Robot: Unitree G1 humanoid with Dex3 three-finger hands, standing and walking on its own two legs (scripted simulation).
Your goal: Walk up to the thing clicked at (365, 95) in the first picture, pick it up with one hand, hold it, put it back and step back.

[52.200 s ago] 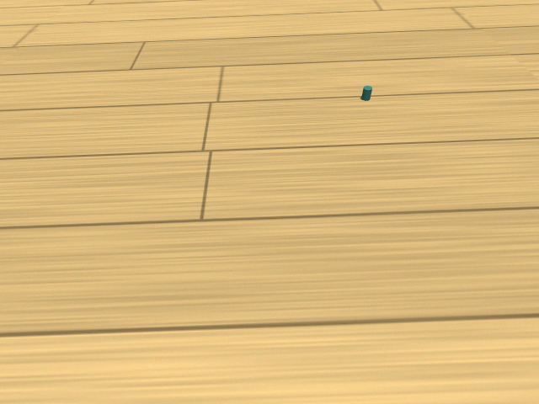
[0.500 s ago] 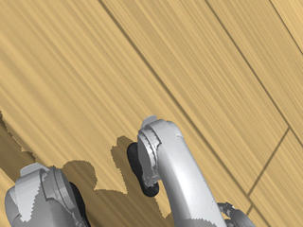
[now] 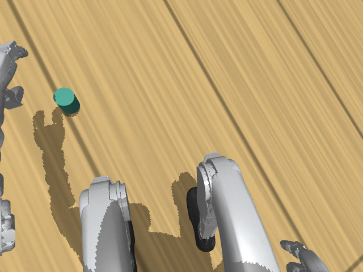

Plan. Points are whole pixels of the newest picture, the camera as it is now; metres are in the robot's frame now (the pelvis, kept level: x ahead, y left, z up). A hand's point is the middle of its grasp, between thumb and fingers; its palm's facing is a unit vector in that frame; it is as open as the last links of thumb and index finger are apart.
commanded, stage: home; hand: left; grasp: from above
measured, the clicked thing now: (67, 101) +0.57 +0.25 -0.35
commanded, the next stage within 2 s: none
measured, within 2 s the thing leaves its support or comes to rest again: neither
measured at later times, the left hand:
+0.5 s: hand out of the picture +0.34 +0.22 +0.09, palm faces -0.08 -0.86 -0.51, open 7.3 cm
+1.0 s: hand out of the picture +0.24 +0.18 +0.26, palm faces +0.19 -0.96 -0.21, open 7.4 cm
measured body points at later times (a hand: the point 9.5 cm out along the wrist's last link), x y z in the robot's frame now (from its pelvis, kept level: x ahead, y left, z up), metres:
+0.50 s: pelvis +0.03 -0.01 +0.19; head +0.16 +0.02 +0.61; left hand +0.34 +0.27 +0.12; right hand +0.22 -0.24 +0.08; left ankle +0.07 +0.11 -0.36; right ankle +0.12 -0.14 -0.36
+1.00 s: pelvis +0.09 -0.02 +0.32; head +0.11 -0.01 +0.77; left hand +0.23 +0.23 +0.28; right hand +0.27 -0.24 +0.25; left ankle +0.07 +0.11 -0.36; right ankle +0.12 -0.14 -0.36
